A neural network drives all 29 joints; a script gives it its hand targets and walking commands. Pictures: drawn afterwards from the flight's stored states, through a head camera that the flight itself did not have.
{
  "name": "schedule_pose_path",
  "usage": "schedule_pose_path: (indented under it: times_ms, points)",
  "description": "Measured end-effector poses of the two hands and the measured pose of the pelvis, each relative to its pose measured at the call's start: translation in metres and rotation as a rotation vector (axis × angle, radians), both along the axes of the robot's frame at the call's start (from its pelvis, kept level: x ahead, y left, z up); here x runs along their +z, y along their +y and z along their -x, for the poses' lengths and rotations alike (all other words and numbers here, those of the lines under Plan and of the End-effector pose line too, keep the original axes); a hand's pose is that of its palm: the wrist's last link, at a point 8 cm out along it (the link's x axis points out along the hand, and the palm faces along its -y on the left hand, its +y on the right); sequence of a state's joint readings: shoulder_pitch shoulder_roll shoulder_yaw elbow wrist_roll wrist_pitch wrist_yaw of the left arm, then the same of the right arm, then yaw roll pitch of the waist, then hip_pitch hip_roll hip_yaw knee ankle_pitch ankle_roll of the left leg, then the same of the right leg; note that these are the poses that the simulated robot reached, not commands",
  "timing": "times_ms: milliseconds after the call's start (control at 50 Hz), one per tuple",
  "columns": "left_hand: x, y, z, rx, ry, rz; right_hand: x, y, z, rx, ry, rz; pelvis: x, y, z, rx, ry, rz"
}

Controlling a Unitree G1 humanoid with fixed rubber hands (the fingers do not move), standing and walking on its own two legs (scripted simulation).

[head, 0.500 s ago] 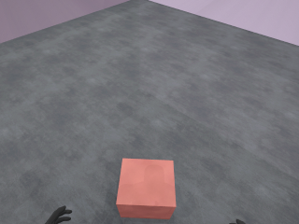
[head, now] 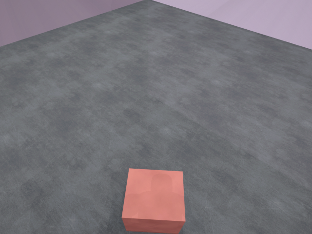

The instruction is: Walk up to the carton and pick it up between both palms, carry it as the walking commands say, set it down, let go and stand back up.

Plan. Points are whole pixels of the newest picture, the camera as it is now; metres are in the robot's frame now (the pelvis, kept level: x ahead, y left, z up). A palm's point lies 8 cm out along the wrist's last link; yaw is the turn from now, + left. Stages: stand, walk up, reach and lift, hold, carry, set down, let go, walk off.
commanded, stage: stand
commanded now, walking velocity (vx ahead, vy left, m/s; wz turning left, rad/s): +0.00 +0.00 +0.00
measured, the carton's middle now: (154, 201) +0.40 +0.00 -0.62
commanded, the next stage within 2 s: none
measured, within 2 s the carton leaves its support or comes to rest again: neither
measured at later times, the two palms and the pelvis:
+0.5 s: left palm out of the picture -0.06 +0.23 -0.13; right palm out of the picture -0.05 -0.23 -0.13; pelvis -0.02 +0.00 +0.01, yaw +0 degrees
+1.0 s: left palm out of the picture -0.10 +0.21 -0.14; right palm out of the picture -0.09 -0.22 -0.14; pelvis -0.04 +0.00 +0.01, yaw +1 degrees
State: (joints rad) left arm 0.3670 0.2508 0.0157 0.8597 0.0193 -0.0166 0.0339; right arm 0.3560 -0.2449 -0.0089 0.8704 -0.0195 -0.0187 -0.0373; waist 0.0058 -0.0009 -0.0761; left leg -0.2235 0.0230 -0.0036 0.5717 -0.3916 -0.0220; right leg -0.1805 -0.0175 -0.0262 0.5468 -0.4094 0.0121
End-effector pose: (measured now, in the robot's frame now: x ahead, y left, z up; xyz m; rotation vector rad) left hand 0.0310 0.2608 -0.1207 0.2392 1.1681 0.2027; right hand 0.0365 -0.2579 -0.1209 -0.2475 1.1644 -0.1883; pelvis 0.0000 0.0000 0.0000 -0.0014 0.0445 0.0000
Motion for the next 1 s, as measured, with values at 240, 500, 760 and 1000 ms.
schedule_pose_path:
  times_ms: [240,500,760,1000]
  points:
    - [-0.008,-0.008,0.050,0.029,0.140,0.028,-0.007,0.011,0.048,-0.027,0.139,-0.027,0.004,0.002,0.011,0.004,-0.033,0.000]
    - [-0.013,-0.027,0.090,0.046,0.239,0.069,-0.013,0.027,0.089,-0.047,0.243,-0.066,0.007,0.001,0.023,0.007,-0.056,-0.001]
    - [-0.015,-0.043,0.116,0.056,0.290,0.099,-0.015,0.036,0.113,-0.058,0.293,-0.092,0.009,-0.001,0.034,0.009,-0.064,-0.001]
    - [-0.016,-0.053,0.131,0.064,0.312,0.116,-0.016,0.041,0.126,-0.066,0.315,-0.108,0.010,-0.004,0.043,0.009,-0.066,0.000]
